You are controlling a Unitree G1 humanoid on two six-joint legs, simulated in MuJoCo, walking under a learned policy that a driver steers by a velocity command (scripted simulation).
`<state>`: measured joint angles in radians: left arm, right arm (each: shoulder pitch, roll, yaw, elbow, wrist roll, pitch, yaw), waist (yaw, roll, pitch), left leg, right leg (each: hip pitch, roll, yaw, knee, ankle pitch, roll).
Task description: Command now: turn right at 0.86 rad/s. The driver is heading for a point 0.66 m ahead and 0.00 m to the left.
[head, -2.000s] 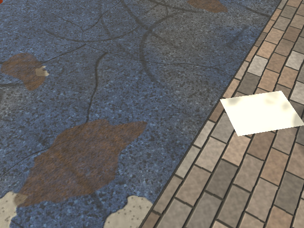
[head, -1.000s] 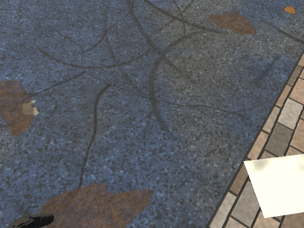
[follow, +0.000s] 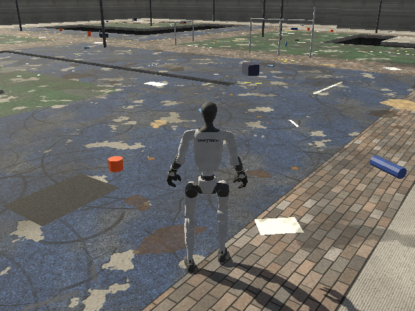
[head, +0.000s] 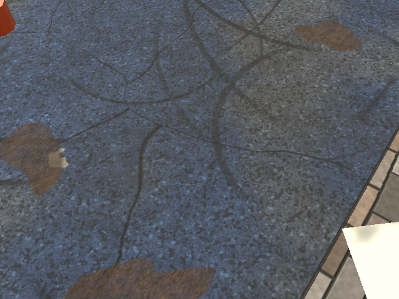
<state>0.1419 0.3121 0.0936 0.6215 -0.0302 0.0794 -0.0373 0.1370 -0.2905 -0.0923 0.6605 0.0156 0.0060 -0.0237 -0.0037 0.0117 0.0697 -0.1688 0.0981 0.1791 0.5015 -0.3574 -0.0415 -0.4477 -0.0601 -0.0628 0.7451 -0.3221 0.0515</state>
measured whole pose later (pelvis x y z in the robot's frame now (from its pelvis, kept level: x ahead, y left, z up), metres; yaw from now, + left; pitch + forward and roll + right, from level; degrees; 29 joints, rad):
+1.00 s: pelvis +0.24 +0.00 -0.02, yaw -1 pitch +4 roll -1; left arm 0.49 0.34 0.07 0.84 0.05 -0.09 0.01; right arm 0.05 -0.35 -0.06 0.55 -0.04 0.04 0.12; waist 0.10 0.01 -0.01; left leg -0.77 0.08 0.06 0.92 -0.22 0.07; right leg 0.20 -0.07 -0.19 0.18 -0.43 0.08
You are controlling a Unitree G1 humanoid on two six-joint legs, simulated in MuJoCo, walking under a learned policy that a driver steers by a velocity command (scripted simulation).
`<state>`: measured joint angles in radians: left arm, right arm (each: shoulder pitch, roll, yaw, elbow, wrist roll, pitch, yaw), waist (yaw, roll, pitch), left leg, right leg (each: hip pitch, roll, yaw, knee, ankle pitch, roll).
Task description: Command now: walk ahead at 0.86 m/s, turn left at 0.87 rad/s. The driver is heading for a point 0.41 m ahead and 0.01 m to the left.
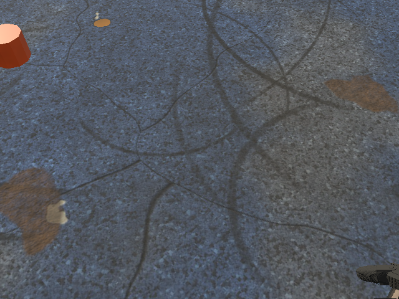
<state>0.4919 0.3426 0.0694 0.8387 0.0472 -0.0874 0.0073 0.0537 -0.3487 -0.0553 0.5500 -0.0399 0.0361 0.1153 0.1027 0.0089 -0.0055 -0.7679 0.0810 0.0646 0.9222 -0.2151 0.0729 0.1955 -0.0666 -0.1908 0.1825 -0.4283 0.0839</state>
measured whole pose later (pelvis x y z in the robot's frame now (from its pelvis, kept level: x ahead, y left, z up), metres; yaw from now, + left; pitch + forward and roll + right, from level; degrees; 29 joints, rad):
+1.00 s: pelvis +0.55 +0.19 +0.02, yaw +21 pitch -1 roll -1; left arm 0.19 0.24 0.01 0.82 0.02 -0.02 0.00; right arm 0.23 -0.23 -0.02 0.77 -0.03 0.01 -0.03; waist 0.02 -0.02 0.01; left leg -0.30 0.02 -0.06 0.58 -0.26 -0.03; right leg -0.31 0.04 -0.02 0.51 -0.18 -0.02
